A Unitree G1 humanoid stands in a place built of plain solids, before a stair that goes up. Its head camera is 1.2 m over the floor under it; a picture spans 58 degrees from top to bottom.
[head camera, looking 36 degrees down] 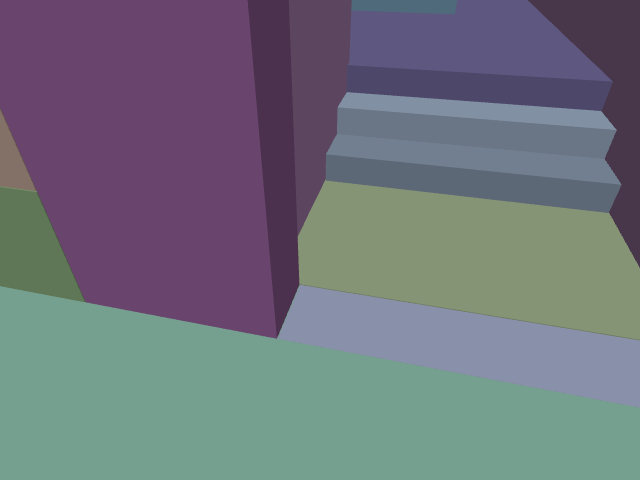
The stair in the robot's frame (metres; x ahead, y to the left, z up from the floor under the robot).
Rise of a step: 0.16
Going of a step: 0.30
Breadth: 1.50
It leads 14 degrees to the right of straight ahead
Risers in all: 3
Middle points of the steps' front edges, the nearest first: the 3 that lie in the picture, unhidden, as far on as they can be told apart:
2.06 -0.76 0.17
2.35 -0.83 0.33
2.64 -0.90 0.50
